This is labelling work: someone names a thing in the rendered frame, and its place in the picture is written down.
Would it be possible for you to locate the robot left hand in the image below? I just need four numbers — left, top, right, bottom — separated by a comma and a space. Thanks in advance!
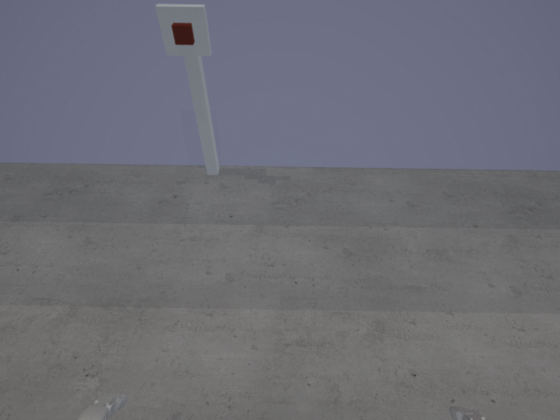
77, 394, 128, 420

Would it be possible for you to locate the panel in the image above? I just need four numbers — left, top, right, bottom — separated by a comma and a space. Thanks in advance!
155, 4, 220, 175

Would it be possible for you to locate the button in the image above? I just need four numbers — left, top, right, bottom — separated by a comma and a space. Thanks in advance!
171, 23, 194, 45

